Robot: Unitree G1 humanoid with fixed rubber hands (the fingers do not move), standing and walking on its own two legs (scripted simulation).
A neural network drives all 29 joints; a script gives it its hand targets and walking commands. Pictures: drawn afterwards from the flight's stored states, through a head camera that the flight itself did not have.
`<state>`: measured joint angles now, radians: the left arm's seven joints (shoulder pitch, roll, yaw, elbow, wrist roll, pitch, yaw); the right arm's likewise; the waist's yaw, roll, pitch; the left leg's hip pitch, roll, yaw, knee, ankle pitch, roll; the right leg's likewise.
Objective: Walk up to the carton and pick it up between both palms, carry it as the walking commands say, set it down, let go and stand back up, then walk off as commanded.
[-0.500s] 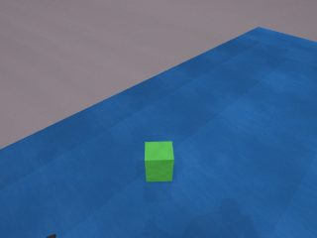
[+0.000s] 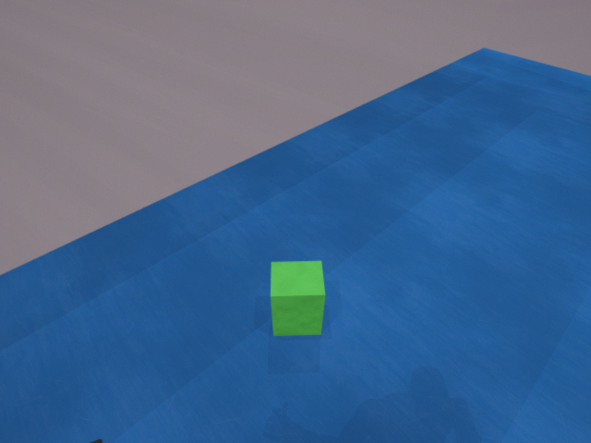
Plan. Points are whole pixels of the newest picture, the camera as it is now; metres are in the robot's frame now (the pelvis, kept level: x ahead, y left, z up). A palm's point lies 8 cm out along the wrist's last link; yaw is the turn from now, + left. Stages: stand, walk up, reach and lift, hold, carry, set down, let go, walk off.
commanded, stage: stand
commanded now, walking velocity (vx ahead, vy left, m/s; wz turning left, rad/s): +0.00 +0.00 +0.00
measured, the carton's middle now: (296, 299) +0.78 -0.01 -0.64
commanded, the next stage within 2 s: walk off in 0.08 s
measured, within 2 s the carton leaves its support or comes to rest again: neither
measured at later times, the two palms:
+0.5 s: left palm out of the picture +0.09 +0.28 -0.10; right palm out of the picture +0.06 -0.29 -0.11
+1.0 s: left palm out of the picture +0.01 +0.31 -0.12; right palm out of the picture +0.05 -0.23 -0.12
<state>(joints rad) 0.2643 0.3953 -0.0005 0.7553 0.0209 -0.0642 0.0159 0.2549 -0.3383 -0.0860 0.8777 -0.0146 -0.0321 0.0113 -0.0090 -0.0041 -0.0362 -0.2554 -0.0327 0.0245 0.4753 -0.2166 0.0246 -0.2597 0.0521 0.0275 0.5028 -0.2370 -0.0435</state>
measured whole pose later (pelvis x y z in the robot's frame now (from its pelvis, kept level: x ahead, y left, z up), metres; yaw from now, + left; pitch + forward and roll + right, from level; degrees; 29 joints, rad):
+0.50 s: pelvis -0.01 +0.00 +0.00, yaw +0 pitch -1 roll +0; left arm 0.25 0.32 0.00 0.78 0.02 0.03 0.02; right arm 0.25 -0.30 -0.09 0.89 -0.01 0.05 0.01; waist 0.00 0.00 -0.02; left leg -0.26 -0.03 0.02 0.49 -0.21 0.02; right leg -0.26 0.05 0.02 0.50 -0.23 -0.04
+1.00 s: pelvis -0.04 +0.04 +0.00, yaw +8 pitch +0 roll +0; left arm 0.24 0.28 0.00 0.78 0.02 0.05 0.02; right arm 0.25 -0.26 -0.09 0.89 -0.01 0.05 0.01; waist 0.00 -0.01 0.05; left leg -0.28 -0.06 0.02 0.51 -0.21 0.07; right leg -0.23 0.02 0.01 0.49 -0.24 0.00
